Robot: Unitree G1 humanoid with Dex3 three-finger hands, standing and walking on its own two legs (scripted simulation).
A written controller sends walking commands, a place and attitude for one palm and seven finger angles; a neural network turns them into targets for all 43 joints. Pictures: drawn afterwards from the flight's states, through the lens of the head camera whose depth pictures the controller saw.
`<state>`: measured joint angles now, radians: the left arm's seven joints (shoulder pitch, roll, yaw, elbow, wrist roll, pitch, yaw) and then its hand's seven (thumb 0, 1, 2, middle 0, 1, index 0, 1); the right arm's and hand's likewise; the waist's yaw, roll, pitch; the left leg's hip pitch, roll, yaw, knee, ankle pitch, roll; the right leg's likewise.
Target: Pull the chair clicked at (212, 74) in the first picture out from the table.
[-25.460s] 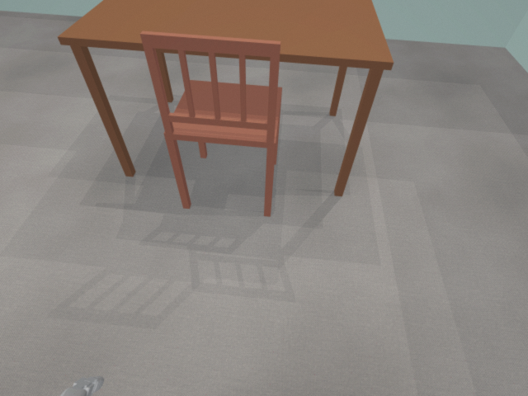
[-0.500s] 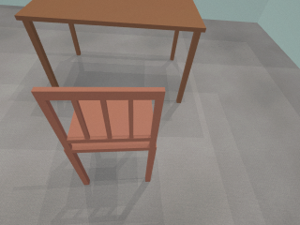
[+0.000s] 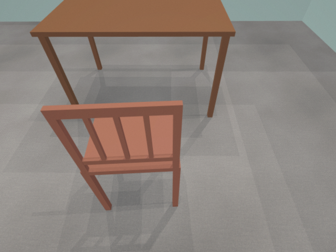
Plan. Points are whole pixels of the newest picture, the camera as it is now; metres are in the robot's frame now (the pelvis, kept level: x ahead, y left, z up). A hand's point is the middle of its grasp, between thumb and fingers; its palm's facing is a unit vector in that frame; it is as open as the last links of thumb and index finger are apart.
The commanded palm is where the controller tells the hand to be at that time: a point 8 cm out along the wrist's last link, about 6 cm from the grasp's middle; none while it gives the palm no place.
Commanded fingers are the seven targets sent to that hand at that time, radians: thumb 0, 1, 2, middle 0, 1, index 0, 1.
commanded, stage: let the arm hang, fingers relaxed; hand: left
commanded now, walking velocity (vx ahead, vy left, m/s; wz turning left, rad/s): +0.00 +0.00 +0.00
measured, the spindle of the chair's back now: (122, 138) +0.49 +0.20 -0.10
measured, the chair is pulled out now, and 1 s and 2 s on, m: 0.59 0.59 0.59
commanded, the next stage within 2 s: look to check the result in 0.32 s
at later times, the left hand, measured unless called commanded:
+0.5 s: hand out of the picture -0.01 +0.15 -0.17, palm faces +0.05 -0.98 -0.18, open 7.4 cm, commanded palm none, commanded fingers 0.00 0.90 0.90 -0.20 -0.30 -0.20 -0.30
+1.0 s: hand out of the picture -0.01 +0.15 -0.17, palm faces +0.06 -0.98 -0.17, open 7.4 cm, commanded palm none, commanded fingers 0.00 0.90 0.90 -0.20 -0.30 -0.20 -0.30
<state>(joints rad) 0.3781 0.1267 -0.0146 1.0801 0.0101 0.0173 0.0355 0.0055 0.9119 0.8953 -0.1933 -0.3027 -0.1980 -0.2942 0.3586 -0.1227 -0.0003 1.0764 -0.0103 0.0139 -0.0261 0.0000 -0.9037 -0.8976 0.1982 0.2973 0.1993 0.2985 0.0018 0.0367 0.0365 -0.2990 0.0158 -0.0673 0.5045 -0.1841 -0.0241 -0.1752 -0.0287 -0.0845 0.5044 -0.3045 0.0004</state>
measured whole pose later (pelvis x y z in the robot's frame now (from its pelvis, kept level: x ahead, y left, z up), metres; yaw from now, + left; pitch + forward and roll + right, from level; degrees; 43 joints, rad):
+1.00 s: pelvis +0.01 -0.01 +0.00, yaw +1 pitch -2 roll -1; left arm 0.34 0.11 0.00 1.06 0.01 0.01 0.04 0.00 0.91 0.90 -0.19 -0.30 -0.20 -0.29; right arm 0.34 -0.11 -0.01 1.08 -0.01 0.00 -0.04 0.00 -0.90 -0.90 0.20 0.30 0.20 0.30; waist 0.00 0.02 0.05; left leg -0.28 0.03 -0.09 0.49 -0.19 -0.04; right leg -0.14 -0.01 -0.10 0.48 -0.31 -0.01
